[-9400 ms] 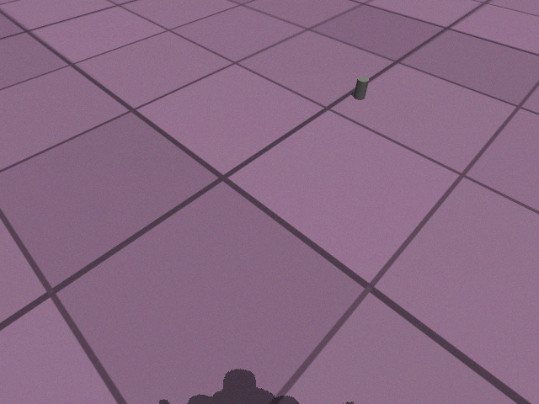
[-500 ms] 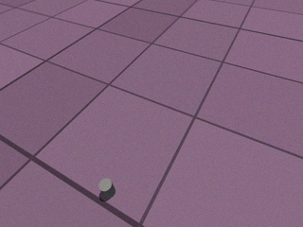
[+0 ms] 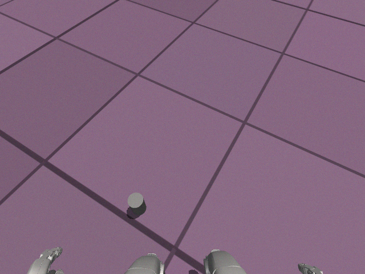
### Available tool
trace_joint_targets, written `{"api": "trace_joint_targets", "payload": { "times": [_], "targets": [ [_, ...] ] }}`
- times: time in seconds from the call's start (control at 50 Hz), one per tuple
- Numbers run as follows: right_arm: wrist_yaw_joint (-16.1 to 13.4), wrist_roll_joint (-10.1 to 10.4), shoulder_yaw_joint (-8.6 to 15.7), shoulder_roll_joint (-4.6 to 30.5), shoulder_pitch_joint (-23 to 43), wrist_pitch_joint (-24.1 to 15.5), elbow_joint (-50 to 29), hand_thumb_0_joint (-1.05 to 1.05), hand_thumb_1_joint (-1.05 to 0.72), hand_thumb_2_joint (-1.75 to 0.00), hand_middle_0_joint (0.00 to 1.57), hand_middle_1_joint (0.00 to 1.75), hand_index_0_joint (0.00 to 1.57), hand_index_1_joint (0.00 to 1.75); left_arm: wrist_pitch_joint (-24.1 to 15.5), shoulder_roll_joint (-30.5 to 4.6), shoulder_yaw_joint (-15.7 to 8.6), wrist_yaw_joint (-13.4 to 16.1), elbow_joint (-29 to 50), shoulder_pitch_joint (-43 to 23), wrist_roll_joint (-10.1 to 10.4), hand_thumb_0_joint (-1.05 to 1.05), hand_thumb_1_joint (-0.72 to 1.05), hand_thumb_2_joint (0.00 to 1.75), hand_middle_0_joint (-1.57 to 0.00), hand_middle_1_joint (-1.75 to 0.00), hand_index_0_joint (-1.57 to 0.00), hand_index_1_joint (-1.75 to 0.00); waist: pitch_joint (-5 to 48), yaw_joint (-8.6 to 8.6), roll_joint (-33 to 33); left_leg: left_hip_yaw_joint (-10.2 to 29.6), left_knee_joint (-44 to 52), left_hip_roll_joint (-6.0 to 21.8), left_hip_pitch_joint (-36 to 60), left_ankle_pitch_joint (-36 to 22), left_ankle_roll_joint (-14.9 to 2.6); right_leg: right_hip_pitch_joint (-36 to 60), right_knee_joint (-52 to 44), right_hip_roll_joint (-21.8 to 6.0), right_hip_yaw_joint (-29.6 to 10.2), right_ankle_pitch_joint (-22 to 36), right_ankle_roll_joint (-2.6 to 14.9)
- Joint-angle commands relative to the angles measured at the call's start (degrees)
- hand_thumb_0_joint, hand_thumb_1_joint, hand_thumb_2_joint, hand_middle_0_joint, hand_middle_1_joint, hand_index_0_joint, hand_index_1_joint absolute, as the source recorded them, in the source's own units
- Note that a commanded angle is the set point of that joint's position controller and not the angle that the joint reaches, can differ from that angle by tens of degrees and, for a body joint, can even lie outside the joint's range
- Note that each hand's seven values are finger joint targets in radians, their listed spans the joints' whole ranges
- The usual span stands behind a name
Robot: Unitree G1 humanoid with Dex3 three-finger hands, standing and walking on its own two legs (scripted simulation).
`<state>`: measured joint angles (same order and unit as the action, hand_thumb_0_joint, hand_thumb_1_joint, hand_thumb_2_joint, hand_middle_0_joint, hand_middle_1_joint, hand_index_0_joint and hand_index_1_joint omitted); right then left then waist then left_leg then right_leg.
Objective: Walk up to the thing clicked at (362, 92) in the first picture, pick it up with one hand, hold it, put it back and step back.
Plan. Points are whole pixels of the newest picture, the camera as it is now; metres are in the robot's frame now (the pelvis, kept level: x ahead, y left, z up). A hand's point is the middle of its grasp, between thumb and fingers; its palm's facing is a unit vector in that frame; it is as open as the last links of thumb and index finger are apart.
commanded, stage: stand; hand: left
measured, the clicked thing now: (137, 204) +0.46 +0.23 -0.68
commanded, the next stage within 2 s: none
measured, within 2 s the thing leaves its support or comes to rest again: neither
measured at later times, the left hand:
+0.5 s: hand out of the picture +0.10 +0.24 -0.12, palm faces -0.03 -0.93 -0.36, open 7.4 cm
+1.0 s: hand (84, 273) +0.14 +0.23 -0.12, palm faces -0.04 -0.94 -0.34, open 7.4 cm
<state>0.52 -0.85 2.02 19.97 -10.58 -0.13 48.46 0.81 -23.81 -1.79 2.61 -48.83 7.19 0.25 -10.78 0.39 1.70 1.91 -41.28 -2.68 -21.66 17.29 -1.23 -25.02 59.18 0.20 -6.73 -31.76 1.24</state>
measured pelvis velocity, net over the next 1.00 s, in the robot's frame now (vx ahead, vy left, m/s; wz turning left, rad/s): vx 0.03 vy -0.02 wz -0.02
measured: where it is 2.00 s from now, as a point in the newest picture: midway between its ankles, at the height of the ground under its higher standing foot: outside the picture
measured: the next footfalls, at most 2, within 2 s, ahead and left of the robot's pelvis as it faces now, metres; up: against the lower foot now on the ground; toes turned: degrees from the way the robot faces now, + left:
right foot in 0.14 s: +0.05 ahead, -0.14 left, +0.00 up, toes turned +0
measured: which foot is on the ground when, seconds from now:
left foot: down 0.00-1.00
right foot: up 0.00-0.12, down 0.14-1.00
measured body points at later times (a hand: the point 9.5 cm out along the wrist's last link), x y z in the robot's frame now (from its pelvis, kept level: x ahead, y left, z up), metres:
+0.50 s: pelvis +0.02 -0.02 +0.03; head +0.03 -0.03 +0.48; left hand +0.10 +0.28 -0.09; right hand +0.10 -0.32 -0.10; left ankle +0.05 +0.11 -0.71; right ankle +0.01 -0.14 -0.71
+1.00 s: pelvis +0.03 -0.02 +0.04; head +0.05 -0.02 +0.48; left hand +0.14 +0.27 -0.10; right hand +0.12 -0.33 -0.10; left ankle +0.05 +0.11 -0.71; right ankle +0.01 -0.14 -0.71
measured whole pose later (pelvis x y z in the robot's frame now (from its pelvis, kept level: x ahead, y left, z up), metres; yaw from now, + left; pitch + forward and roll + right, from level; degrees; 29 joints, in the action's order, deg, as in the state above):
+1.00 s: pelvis +0.03 -0.02 +0.04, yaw -1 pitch -2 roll +0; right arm 0.2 0.0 0.0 20.4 -3.3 -0.7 65.7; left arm -1.1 -19.6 -0.6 -0.1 -65.4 3.8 0.1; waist -3.4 0.8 -0.2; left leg 2.2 -18.6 1.0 -8.0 8.7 1.5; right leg -4.5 18.3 0.9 -1.8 -11.9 0.2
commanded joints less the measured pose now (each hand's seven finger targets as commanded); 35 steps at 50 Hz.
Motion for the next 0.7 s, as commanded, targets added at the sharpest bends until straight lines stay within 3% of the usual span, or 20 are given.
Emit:
{"api": "trace_joint_targets", "payload": {
  "times": [0.0,0.02,0.04,0.06,0.1,0.12,0.14,0.16,0.18,0.22,0.26,0.32,0.36,0.42,0.58,0.66,0.68],
  "targets": [
    [-1.41,-0.17,4.76,15.41,1.34,-2.61,-2.43,0.0,-0.9,-0.9,0.2,0.3,0.2,0.3,-2.41,-11.28,-3.46,-0.92,0.7,3.17,-0.65,0.0,0.9,0.9,-0.2,-0.3,-0.2,-0.3,11.87,-0.33,-11.62,19.9,19.65,14.78,12.32,0.73,-8.88,-0.02,-9.53,-1.29,0.81,-0.95,-0.6],
    [-1.34,-0.36,4.66,14.94,1.5,-2.41,-2.08,0.0,-0.9,-0.9,0.2,0.3,0.2,0.3,-2.56,-10.28,-3.11,-1.25,0.06,2.66,-0.43,0.0,0.9,0.9,-0.2,-0.3,-0.2,-0.3,11.71,0.17,-13.38,18.03,20.03,14.2,11.25,-2.87,-8.52,2.32,-13.3,-1.12,2.94,-0.61,-1.11],
    [-1.24,-0.5,4.74,15.13,1.72,-2.32,-1.2,0.0,-0.9,-0.9,0.2,0.3,0.2,0.3,-2.63,-9.89,-3.05,-1.46,-1.29,4.08,-0.16,0.0,0.9,0.9,-0.2,-0.3,-0.2,-0.3,11.32,0.07,-14.82,16.96,21.12,13.87,9.86,-2.62,-8.22,6.28,-17.18,-0.88,3.97,0.87,-1.64],
    [-1.0,-0.48,4.7,14.6,2.8,-2.03,-0.71,0.0,-0.9,-0.9,0.2,0.3,0.2,0.3,-2.86,-8.69,-2.65,-1.52,-2.24,5.26,0.19,0.0,0.9,0.9,-0.2,-0.3,-0.2,-0.3,11.46,-0.7,-15.02,14.79,19.87,13.24,8.91,-4.8,-7.68,9.96,-23.21,-0.62,5.25,3.66,-1.71],
    [-0.64,-0.03,4.42,13.82,4.1,-1.28,0.6,0.0,-0.9,-0.9,0.2,0.3,0.2,0.3,-3.19,-7.33,-2.39,-1.38,-4.97,7.61,-0.18,0.0,0.9,0.9,-0.2,-0.3,-0.2,-0.3,10.47,-2.24,-13.69,11.9,18.42,11.59,3.9,-1.94,-4.89,18.72,-34.4,0.36,6.19,15.84,-1.57],
    [-0.51,0.6,3.71,11.33,4.47,-1.16,0.78,0.0,-0.9,-0.9,0.2,0.3,0.2,0.3,-3.66,-8.75,-2.36,-1.09,-4.73,6.07,-0.86,0.0,0.9,0.9,-0.2,-0.3,-0.2,-0.3,11.26,-2.38,-9.86,11.01,17.12,10.84,1.81,-3.37,-2.51,22.13,-37.4,-2.45,2.31,20.06,-0.74],
    [-0.46,1.42,2.98,9.89,3.39,-1.29,0.91,0.0,-0.9,-0.9,0.2,0.3,0.2,0.3,-3.91,-11.98,-2.69,-1.04,-3.82,1.66,-1.53,0.0,0.9,0.9,-0.2,-0.3,-0.2,-0.3,10.92,0.15,-3.8,9.21,17.91,8.1,1.02,0.25,-0.28,19.56,-38.48,-7.44,-5.49,16.97,1.47],
    [-0.38,1.54,3.18,11.4,4.9,-1.28,1.97,0.0,-0.9,-0.9,0.2,0.3,0.2,0.3,-3.87,-12.34,-2.45,-1.48,-4.43,-1.33,-1.51,0.0,0.9,0.9,-0.2,-0.3,-0.2,-0.3,8.85,1.53,-3.38,7.42,19.44,6.37,7.58,5.12,-0.22,10.13,-39.83,-7.98,-6.16,8.55,2.7],
    [-0.18,1.25,3.2,12.02,4.98,-1.52,3.29,0.0,-0.9,-0.9,0.2,0.3,0.2,0.3,-3.94,-10.86,-1.82,-2.03,-5.05,-2.21,-1.47,0.0,0.9,0.9,-0.2,-0.3,-0.2,-0.3,9.05,1.79,-3.21,8.04,20.2,7.32,12.68,4.87,-0.5,6.85,-40.34,-7.4,-5.18,5.96,2.35],
    [0.17,0.73,3.01,12.65,5.97,-1.91,5.38,0.0,-0.9,-0.9,0.2,0.3,0.2,0.3,-4.02,-9.17,-1.14,-2.43,-6.28,-1.96,-0.84,0.0,0.9,0.9,-0.2,-0.3,-0.2,-0.3,8.74,0.98,-3.78,8.95,21.61,8.5,11.76,4.61,-0.99,9.44,-40.67,-5.71,-2.13,8.82,1.13],
    [0.11,0.54,2.61,11.85,6.02,-1.95,6.72,0.0,-0.9,-0.9,0.2,0.3,0.2,0.3,-4.31,-9.5,-0.93,-2.44,-7.45,-1.7,-0.68,0.0,0.9,0.9,-0.2,-0.3,-0.2,-0.3,8.69,1.0,0.19,7.24,20.32,8.1,13.44,-0.88,-1.22,9.34,-42.98,-6.97,-3.56,11.04,1.28],
    [-0.11,0.53,2.11,12.51,5.33,-2.55,8.79,0.0,-0.9,-0.9,0.2,0.3,0.2,0.3,-4.36,-8.88,-0.87,-2.48,-8.64,-2.05,-0.46,0.0,0.9,0.9,-0.2,-0.3,-0.2,-0.3,11.74,0.96,0.12,6.43,20.94,8.8,15.13,-10.25,-0.82,14.57,-41.46,-6.86,-2.01,22.54,0.91],
    [-0.22,0.61,1.88,12.51,6.99,-2.62,9.51,0.0,-0.9,-0.9,0.2,0.3,0.2,0.3,-4.26,-8.5,-0.71,-2.37,-9.81,-1.28,-0.26,0.0,0.9,0.9,-0.2,-0.3,-0.2,-0.3,11.07,0.28,-0.06,6.08,21.06,8.78,15.11,-11.59,-0.78,15.15,-42.05,-6.98,-1.71,24.13,0.7],
    [-0.26,0.71,1.48,12.48,6.9,-2.4,10.81,0.0,-0.9,-0.9,0.2,0.3,0.2,0.3,-3.88,-9.09,-0.99,-2.35,-10.77,-2.11,-0.29,0.0,0.9,0.9,-0.2,-0.3,-0.2,-0.3,10.01,0.33,0.71,6.08,22.53,8.82,14.16,-9.2,-0.34,15.3,-42.92,-6.86,-1.46,20.97,0.43],
    [-0.45,0.65,0.91,11.99,8.4,-2.17,12.67,0.0,-0.9,-0.9,0.2,0.3,0.2,0.3,-3.66,-9.46,-1.28,-2.05,-12.12,-3.68,-0.29,0.0,0.9,0.9,-0.2,-0.3,-0.2,-0.3,12.37,0.0,0.43,5.29,22.85,8.93,14.95,-14.15,0.32,18.37,-43.33,-7.12,-0.52,27.16,-0.1],
    [-0.62,0.64,0.6,11.92,8.69,-2.3,13.16,0.0,-0.9,-0.9,0.2,0.3,0.2,0.3,-3.6,-9.22,-1.43,-2.05,-12.34,-4.33,-0.17,0.0,0.9,0.9,-0.2,-0.3,-0.2,-0.3,14.62,-0.13,-0.94,4.63,22.41,9.51,16.44,-20.43,0.35,21.03,-41.93,-7.28,0.04,34.15,-0.14],
    [-0.65,0.74,0.47,11.85,8.81,-2.25,13.54,0.0,-0.9,-0.9,0.2,0.3,0.2,0.3,-3.42,-8.99,-1.41,-2.05,-12.74,-3.94,-0.11,0.0,0.9,0.9,-0.2,-0.3,-0.2,-0.3,13.95,-0.26,-1.49,4.95,22.86,9.54,16.76,-19.86,0.45,19.93,-42.36,-6.98,-0.02,32.77,-0.19]
  ]
}}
